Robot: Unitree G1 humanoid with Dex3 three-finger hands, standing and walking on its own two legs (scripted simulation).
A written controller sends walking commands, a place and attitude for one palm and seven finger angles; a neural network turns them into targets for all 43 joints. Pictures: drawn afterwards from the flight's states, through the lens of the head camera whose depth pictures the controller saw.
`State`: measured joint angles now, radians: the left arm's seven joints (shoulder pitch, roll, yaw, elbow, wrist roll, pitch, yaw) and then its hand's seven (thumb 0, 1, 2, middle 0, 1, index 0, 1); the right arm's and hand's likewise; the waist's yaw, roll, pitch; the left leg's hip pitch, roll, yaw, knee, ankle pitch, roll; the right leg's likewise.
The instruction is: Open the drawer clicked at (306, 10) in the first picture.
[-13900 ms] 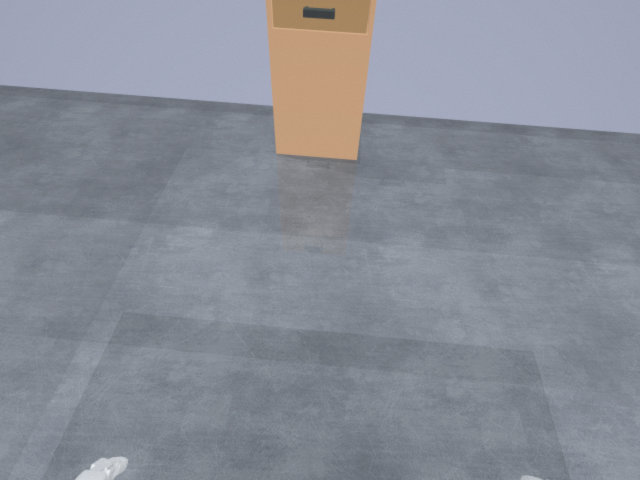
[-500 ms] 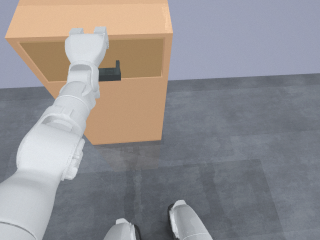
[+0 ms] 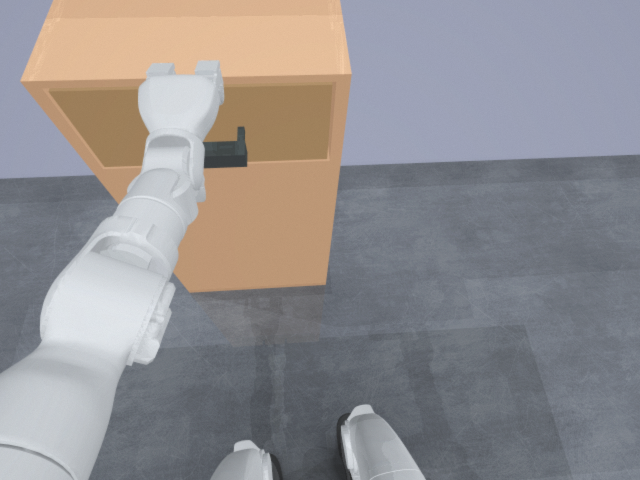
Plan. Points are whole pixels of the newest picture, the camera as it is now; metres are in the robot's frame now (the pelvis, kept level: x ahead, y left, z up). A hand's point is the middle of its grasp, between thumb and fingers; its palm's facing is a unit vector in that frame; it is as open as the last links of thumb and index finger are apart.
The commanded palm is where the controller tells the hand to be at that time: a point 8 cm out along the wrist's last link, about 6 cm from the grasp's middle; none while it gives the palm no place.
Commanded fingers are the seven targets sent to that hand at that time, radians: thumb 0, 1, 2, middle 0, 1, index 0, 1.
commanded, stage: move the hooked fingers above the handle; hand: left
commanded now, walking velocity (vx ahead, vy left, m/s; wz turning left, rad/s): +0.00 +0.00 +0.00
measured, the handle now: (206, 144) +0.59 +0.08 -0.01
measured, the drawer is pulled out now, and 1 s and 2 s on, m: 0.00 0.00 0.00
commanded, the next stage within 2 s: lower the fingers behind the handle in 0.10 s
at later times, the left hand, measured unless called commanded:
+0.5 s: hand (193, 134) +0.55 +0.08 +0.06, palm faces +0.06 +0.01 -1.00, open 13.5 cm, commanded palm +0.55 +0.11 +0.07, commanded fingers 0.00 -0.50 0.30 -0.30 -1.20 -0.30 -1.20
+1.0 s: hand (194, 137) +0.55 +0.08 +0.05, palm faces +0.09 +0.01 -1.00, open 13.6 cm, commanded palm +0.54 +0.13 +0.03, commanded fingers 0.00 -0.50 0.30 -0.30 -1.20 -0.30 -1.20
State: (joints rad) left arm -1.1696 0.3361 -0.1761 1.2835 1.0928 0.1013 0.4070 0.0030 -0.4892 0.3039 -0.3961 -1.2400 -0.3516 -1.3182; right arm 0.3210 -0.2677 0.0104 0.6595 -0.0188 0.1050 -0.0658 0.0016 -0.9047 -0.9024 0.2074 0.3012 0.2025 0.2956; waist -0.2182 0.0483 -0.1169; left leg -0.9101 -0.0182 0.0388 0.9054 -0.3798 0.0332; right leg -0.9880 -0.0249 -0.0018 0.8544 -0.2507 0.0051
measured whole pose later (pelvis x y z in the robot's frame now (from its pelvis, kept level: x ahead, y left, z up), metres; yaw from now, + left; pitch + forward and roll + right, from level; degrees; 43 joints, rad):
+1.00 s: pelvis -0.02 +0.00 -0.03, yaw +0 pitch +24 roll +1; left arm -1.22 0.38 -0.18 1.27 1.10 0.12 0.40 0.00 -0.49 0.30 -0.35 -1.26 -0.30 -1.35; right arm 0.31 -0.27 0.03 0.65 0.00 0.09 -0.07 0.00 -0.90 -0.90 0.21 0.30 0.20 0.30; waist -0.24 0.04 -0.13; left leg -1.05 -0.02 0.05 1.04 -0.41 0.03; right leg -1.13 -0.02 0.01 0.98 -0.27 0.00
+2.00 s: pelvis -0.02 -0.01 -0.04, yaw +1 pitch +25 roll +1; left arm -1.21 0.39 -0.21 1.17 1.08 0.16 0.34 0.00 -0.49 0.30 -0.33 -1.24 -0.26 -1.37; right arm 0.27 -0.27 0.03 0.64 0.02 0.10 -0.10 0.00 -0.90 -0.90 0.21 0.30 0.20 0.30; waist -0.22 0.05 -0.14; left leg -1.11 -0.02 0.03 1.10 -0.43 0.03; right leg -1.19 -0.01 0.01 1.06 -0.30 -0.01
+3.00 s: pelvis +0.01 +0.00 +0.01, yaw +0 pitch +21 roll +1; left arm -1.11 0.31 -0.16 1.26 1.10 0.08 0.44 0.00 -0.49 0.30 -0.38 -1.27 -0.38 -1.28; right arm 0.31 -0.27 -0.01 0.68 -0.02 0.09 -0.05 0.00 -0.91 -0.90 0.21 0.30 0.20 0.30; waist -0.19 0.06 -0.13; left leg -0.86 -0.02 0.03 0.87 -0.39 0.03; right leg -0.94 0.00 0.02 0.83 -0.27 0.00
